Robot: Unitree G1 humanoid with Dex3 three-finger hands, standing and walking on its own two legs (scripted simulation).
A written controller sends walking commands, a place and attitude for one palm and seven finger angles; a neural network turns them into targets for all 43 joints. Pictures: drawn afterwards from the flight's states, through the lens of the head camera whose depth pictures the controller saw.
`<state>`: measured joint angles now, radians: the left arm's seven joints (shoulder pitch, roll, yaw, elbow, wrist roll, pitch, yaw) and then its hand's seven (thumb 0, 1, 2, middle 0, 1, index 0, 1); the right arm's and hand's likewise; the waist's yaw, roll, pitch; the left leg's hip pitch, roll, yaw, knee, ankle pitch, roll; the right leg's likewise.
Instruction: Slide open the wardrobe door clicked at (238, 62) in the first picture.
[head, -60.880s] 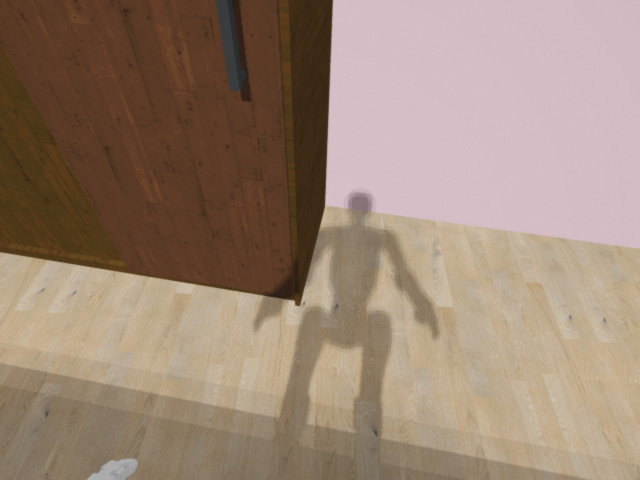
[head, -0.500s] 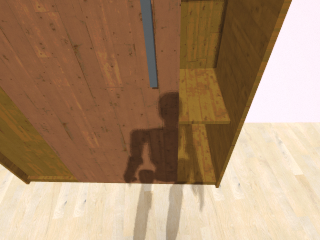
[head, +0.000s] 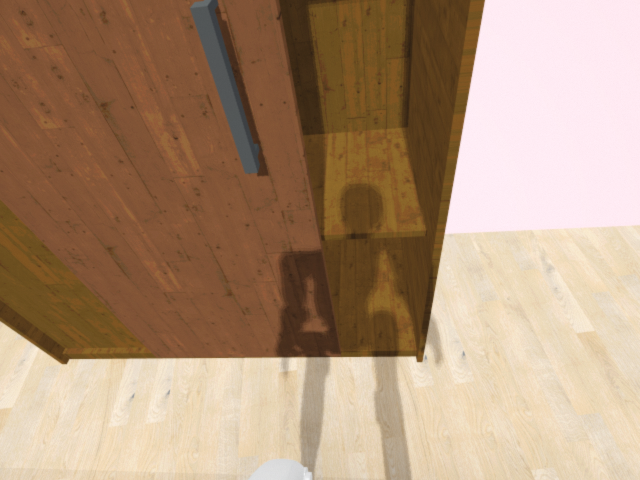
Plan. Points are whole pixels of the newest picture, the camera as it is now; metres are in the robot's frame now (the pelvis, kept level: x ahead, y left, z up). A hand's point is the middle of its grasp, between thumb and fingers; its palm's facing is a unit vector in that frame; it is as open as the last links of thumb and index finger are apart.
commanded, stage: come to a stop and stand still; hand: right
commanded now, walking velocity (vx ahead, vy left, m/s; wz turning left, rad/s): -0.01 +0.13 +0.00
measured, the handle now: (233, 93) +0.59 +0.13 +0.21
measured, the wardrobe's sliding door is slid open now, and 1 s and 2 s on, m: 0.24 0.24 0.24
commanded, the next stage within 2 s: look again from close up in 0.62 s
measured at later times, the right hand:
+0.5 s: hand out of the picture +0.12 -0.10 -0.17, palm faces +0.00 +0.99 -0.15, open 7.2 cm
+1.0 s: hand out of the picture +0.02 -0.13 -0.17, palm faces +0.02 +0.98 -0.18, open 7.3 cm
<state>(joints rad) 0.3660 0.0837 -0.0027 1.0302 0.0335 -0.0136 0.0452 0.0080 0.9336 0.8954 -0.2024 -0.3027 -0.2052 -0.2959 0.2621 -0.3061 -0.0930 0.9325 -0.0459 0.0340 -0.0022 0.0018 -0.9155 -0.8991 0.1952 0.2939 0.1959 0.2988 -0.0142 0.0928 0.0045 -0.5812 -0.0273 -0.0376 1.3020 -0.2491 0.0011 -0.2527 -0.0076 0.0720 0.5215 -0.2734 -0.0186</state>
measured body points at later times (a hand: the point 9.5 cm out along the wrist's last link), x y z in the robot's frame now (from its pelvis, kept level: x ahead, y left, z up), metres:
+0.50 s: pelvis +0.02 +0.05 -0.01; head +0.03 +0.05 +0.44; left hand -0.01 +0.27 -0.16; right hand +0.12 -0.16 -0.15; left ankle +0.01 +0.17 -0.74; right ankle +0.03 -0.07 -0.74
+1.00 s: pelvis +0.02 +0.04 +0.00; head +0.03 +0.04 +0.45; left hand +0.06 +0.27 -0.15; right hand +0.02 -0.18 -0.16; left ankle +0.01 +0.17 -0.74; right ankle +0.02 -0.07 -0.74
